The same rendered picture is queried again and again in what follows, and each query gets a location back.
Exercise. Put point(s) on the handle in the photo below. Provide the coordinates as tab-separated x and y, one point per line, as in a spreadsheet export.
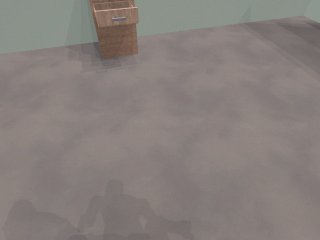
119	19

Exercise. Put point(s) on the drawer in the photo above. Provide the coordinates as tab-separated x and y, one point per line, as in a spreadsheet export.
104	12

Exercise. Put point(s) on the cabinet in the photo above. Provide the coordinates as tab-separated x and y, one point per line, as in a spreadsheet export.
115	41

